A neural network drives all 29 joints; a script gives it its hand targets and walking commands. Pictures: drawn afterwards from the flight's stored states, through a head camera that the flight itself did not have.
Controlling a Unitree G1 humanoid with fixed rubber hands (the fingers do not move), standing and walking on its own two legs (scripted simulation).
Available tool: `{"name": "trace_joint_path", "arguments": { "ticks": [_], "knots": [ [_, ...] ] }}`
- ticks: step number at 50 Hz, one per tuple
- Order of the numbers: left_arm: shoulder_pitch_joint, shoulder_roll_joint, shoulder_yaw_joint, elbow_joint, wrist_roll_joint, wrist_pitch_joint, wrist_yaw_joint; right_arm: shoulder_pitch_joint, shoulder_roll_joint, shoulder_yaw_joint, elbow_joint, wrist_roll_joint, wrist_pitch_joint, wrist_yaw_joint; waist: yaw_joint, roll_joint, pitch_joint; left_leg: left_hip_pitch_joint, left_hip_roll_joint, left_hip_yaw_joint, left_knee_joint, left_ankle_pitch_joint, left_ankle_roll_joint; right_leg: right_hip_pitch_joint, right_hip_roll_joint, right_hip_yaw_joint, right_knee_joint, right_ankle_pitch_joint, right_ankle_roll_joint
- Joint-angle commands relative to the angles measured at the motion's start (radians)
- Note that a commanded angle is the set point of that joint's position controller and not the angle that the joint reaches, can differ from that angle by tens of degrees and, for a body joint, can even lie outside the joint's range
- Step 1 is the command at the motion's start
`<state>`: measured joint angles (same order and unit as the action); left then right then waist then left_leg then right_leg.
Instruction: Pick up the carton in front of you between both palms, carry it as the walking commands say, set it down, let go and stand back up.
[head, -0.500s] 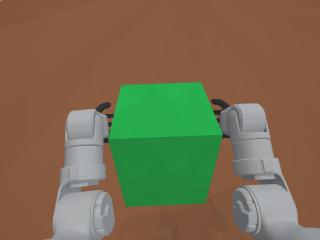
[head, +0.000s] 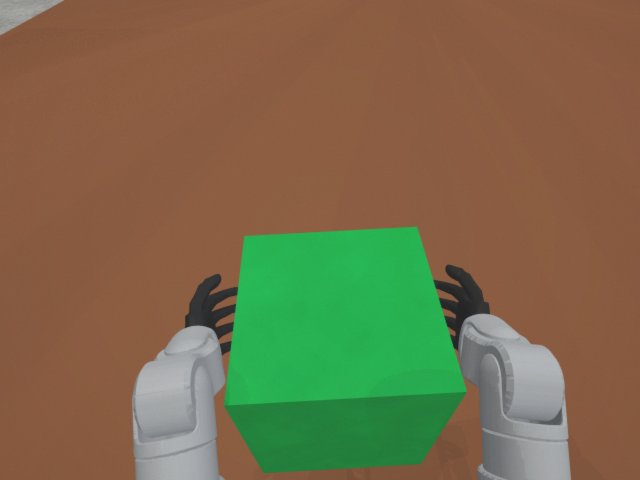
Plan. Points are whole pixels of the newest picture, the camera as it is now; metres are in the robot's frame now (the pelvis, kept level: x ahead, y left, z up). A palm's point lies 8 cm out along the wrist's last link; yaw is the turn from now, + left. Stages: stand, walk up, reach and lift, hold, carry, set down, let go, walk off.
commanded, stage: carry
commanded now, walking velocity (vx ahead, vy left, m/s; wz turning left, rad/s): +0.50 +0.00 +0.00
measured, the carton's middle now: (336, 355) +0.29 +0.00 +0.01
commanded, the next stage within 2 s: none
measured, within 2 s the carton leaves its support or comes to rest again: neither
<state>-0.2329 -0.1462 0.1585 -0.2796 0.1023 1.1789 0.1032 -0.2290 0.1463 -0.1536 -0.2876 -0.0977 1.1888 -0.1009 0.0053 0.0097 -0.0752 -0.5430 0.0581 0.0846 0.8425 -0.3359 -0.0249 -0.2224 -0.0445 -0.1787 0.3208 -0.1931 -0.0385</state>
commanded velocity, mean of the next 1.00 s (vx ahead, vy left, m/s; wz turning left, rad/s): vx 0.21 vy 0.00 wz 0.00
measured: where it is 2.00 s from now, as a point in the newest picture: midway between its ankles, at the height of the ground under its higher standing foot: (334, 420)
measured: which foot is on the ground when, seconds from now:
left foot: up 0.00-0.18, down 0.20-0.66, up 0.68-0.82, down 0.84-1.00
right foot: down 0.00-0.20, up 0.22-0.62, down 0.64-1.00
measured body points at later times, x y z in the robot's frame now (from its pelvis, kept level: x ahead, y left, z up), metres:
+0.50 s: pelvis +0.29 +0.04 +0.00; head +0.27 +0.05 +0.45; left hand +0.58 +0.18 +0.07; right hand +0.55 -0.13 +0.07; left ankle +0.27 +0.13 -0.75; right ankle +0.38 -0.11 -0.71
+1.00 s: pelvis +0.49 +0.01 -0.01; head +0.46 +0.00 +0.44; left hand +0.77 +0.16 +0.08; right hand +0.77 -0.14 +0.08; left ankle +0.43 +0.12 -0.75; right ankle +0.51 -0.09 -0.75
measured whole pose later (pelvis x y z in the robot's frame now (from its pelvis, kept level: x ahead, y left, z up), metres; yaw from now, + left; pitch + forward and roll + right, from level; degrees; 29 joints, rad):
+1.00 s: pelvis +0.49 +0.01 -0.01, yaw +0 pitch +3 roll +0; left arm -0.18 -0.14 0.13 -0.29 0.11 1.20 0.09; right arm -0.19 0.14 -0.11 -0.29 -0.12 1.22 -0.09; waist 0.01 0.01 -0.15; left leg -0.20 0.06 0.13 0.49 -0.34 -0.02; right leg -0.31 -0.05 -0.23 0.49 -0.23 -0.03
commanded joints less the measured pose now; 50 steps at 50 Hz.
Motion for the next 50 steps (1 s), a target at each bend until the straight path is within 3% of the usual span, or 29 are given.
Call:
{"name": "trace_joint_path", "arguments": {
  "ticks": [1, 4, 7, 9, 10, 11, 12, 13, 14, 15, 16, 18, 20, 22, 26, 29, 31, 32, 33, 34, 35, 37, 38, 41, 43, 44, 46, 50],
  "knots": [
    [-0.411, -0.932, -0.73, -0.084, -0.392, 0.021, -0.276, -0.461, 0.942, 0.77, -0.101, 0.375, 0.002, 0.236, 0.014, -0.167, -0.318, -0.046, 0.014, 0.032, -0.176, 0.113, -0.009, 0.322, -0.223, 0.159, -0.108, 0.252, -0.097],
    [-0.375, -0.877, -0.729, -0.064, -0.386, 0.041, -0.285, -0.412, 0.887, 0.76, -0.08, 0.364, 0.027, 0.246, 0.014, -0.176, -0.236, 0.013, -0.001, 0.072, -0.284, 0.229, 0.006, 0.254, -0.207, 0.107, -0.109, 0.263, -0.067],
    [-0.383, -0.838, -0.726, -0.04, -0.381, 0.058, -0.288, -0.409, 0.852, 0.742, -0.043, 0.365, 0.049, 0.257, 0.012, -0.17, -0.16, 0.079, 0.001, 0.099, -0.348, 0.261, 0.024, 0.198, -0.207, 0.089, -0.077, 0.178, -0.04],
    [-0.403, -0.823, -0.729, -0.026, -0.382, 0.068, -0.286, -0.397, 0.837, 0.724, -0.006, 0.365, 0.058, 0.262, -0.004, -0.118, -0.157, 0.26, -0.041, 0.168, -0.392, 0.193, 0.036, 0.105, -0.166, 0.033, 0.069, 0.157, -0.012],
    [-0.404, -0.816, -0.73, -0.013, -0.378, 0.071, -0.284, -0.387, 0.829, 0.712, 0.018, 0.363, 0.06, 0.264, -0.014, -0.072, -0.194, 0.436, -0.03, 0.147, -0.375, 0.138, 0.045, 0.004, -0.132, -0.01, 0.22, 0.185, 0.013],
    [-0.421, -0.805, -0.732, -0.015, -0.381, 0.079, -0.283, -0.374, 0.816, 0.693, 0.044, 0.351, 0.06, 0.265, -0.032, 0.113, -0.231, 0.58, 0.171, -0.188, -0.491, -0.007, 0.099, -0.177, -0.055, -0.037, 0.479, 0.063, 0.068],
    [-0.464, -0.825, -0.744, -0.028, -0.395, 0.087, -0.282, -0.383, 0.825, 0.688, 0.071, 0.344, 0.053, 0.267, -0.041, 0.358, -0.286, 0.755, 0.347, -0.543, -0.596, -0.02, 0.225, -0.429, 0.048, 0.001, 0.73, -0.249, 0.095],
    [-0.486, -0.851, -0.756, -0.018, -0.403, 0.082, -0.285, -0.386, 0.856, 0.692, 0.067, 0.36, 0.048, 0.268, -0.034, 0.298, -0.279, 0.736, 0.367, -0.582, -0.615, 0.089, 0.248, -0.51, 0.018, 0.11, 0.867, -0.335, 0.065],
    [-0.496, -0.883, -0.756, -0.016, -0.414, 0.072, -0.289, -0.409, 0.893, 0.704, 0.043, 0.371, 0.04, 0.27, -0.034, 0.209, -0.283, 0.687, 0.347, -0.499, -0.595, 0.167, 0.238, -0.515, -0.024, 0.145, 0.924, -0.32, 0.044],
    [-0.505, -0.915, -0.757, -0.019, -0.422, 0.06, -0.292, -0.44, 0.925, 0.716, 0.021, 0.383, 0.03, 0.272, -0.03, 0.106, -0.298, 0.639, 0.333, -0.429, -0.591, 0.161, 0.215, -0.502, -0.063, 0.167, 0.914, -0.265, 0.034],
    [-0.505, -0.939, -0.76, -0.019, -0.424, 0.048, -0.292, -0.471, 0.952, 0.73, -0.003, 0.397, 0.02, 0.274, -0.024, 0.053, -0.289, 0.569, 0.315, -0.353, -0.614, 0.14, 0.185, -0.469, -0.094, 0.182, 0.851, -0.202, 0.03],
    [-0.49, -0.957, -0.768, -0.027, -0.415, 0.027, -0.285, -0.493, 0.976, 0.751, -0.031, 0.414, 0.003, 0.278, -0.016, 0.083, -0.29, 0.497, 0.274, -0.224, -0.664, 0.06, 0.151, -0.406, -0.095, 0.156, 0.72, -0.109, 0.037],
    [-0.454, -0.952, -0.776, -0.035, -0.396, 0.01, -0.274, -0.466, 0.97, 0.765, -0.033, 0.42, -0.008, 0.283, -0.015, 0.11, -0.281, 0.485, 0.254, -0.152, -0.698, 0.056, 0.16, -0.391, -0.089, 0.122, 0.597, -0.063, 0.051],
    [-0.414, -0.947, -0.773, -0.037, -0.381, 0.003, -0.266, -0.442, 0.948, 0.771, -0.044, 0.421, -0.011, 0.283, -0.017, 0.096, -0.261, 0.5, 0.245, -0.111, -0.715, 0.086, 0.17, -0.389, -0.084, 0.094, 0.453, -0.013, 0.062],
    [-0.374, -0.9, -0.765, -0.075, -0.376, 0.011, -0.259, -0.404, 0.896, 0.769, -0.085, 0.414, -0.003, 0.278, -0.021, 0.125, -0.221, 0.524, 0.193, 0.027, -0.618, 0.478, 0.136, -0.315, -0.029, 0.01, 0.272, 0.102, 0.056],
    [-0.363, -0.86, -0.757, -0.092, -0.384, 0.034, -0.262, -0.366, 0.86, 0.751, -0.088, 0.388, 0.014, 0.27, -0.024, 0.134, -0.221, 0.528, 0.164, 0.083, -0.512, 0.608, 0.098, -0.203, -0.001, -0.026, 0.176, 0.21, 0.05],
    [-0.353, -0.837, -0.746, -0.085, -0.382, 0.049, -0.268, -0.359, 0.834, 0.738, -0.072, 0.373, 0.027, 0.267, -0.009, 0.08, -0.215, 0.465, 0.112, 0.132, -0.364, 0.58, 0.042, -0.016, 0.014, -0.061, 0.021, 0.346, 0.051],
    [-0.357, -0.82, -0.74, -0.08, -0.379, 0.057, -0.272, -0.351, 0.817, 0.732, -0.059, 0.365, 0.033, 0.265, -0.005, 0.065, -0.239, 0.376, 0.102, 0.131, -0.29, 0.496, 0.003, 0.135, -0.052, -0.011, 0.029, 0.461, 0.046],
    [-0.354, -0.799, -0.729, -0.065, -0.373, 0.062, -0.275, -0.371, 0.802, 0.733, -0.062, 0.365, 0.043, 0.263, 0.005, -0.076, -0.308, 0.227, 0.061, 0.113, -0.117, 0.173, -0.035, 0.33, -0.234, 0.181, 0.122, 0.866, -0.009],
    [-0.345, -0.799, -0.714, -0.026, -0.371, 0.06, -0.278, -0.393, 0.821, 0.746, -0.067, 0.377, 0.058, 0.26, 0.016, -0.215, -0.402, 0.079, -0.005, 0.061, -0.008, -0.149, -0.049, 0.506, -0.347, 0.333, 0.139, 0.976, -0.148],
    [-0.316, -0.823, -0.711, -0.015, -0.379, 0.053, -0.279, -0.395, 0.825, 0.748, -0.067, 0.382, 0.059, 0.262, 0.012, -0.226, -0.405, 0.062, -0.002, 0.009, 0.028, -0.264, -0.038, 0.447, -0.361, 0.385, 0.07, 0.836, -0.176],
    [-0.365, -0.89, -0.721, -0.041, -0.391, 0.041, -0.285, -0.444, 0.879, 0.762, -0.072, 0.39, 0.045, 0.267, 0.005, -0.168, -0.38, 0.099, 0.023, -0.04, -0.108, -0.29, -0.007, 0.348, -0.32, 0.318, 0.001, 0.584, -0.132],
    [-0.393, -0.917, -0.727, -0.054, -0.398, 0.035, -0.288, -0.465, 0.902, 0.77, -0.079, 0.394, 0.036, 0.267, 0.003, -0.166, -0.363, 0.155, 0.025, -0.03, -0.215, -0.246, -0.004, 0.287, -0.293, 0.26, -0.019, 0.487, -0.102],
    [-0.417, -0.938, -0.747, -0.08, -0.412, 0.019, -0.293, -0.461, 0.941, 0.789, -0.097, 0.394, 0.014, 0.26, -0.005, -0.138, -0.389, 0.335, 0.004, 0.04, -0.418, 0.048, -0.006, 0.195, -0.216, 0.131, -0.007, 0.302, -0.044],
    [-0.42, -0.921, -0.755, -0.101, -0.412, 0.017, -0.294, -0.444, 0.933, 0.783, -0.11, 0.388, 0.01, 0.257, -0.009, -0.092, -0.38, 0.392, 0.071, 0.008, -0.484, 0.185, -0.011, 0.143, -0.186, 0.081, 0.026, 0.205, -0.004],
    [-0.433, -0.916, -0.76, -0.104, -0.414, 0.02, -0.294, -0.453, 0.92, 0.773, -0.118, 0.384, 0.014, 0.256, -0.005, -0.053, -0.355, 0.39, 0.114, -0.029, -0.472, 0.24, -0.004, 0.128, -0.165, 0.069, 0.069, 0.225, 0.013],
    [-0.411, -0.888, -0.757, -0.09, -0.408, 0.036, -0.289, -0.416, 0.895, 0.755, -0.08, 0.371, 0.027, 0.258, -0.003, 0.017, -0.326, 0.398, 0.135, -0.026, -0.392, 0.416, 0.008, 0.106, -0.151, 0.07, 0.13, 0.392, 0.026],
    [-0.358, -0.855, -0.741, -0.013, -0.377, 0.051, -0.284, -0.348, 0.866, 0.728, 0.012, 0.353, 0.038, 0.267, -0.004, 0.029, -0.315, 0.397, 0.119, -0.027, -0.344, 0.634, 0.009, 0.09, -0.142, 0.065, 0.224, 0.548, 0.022]
  ]
}}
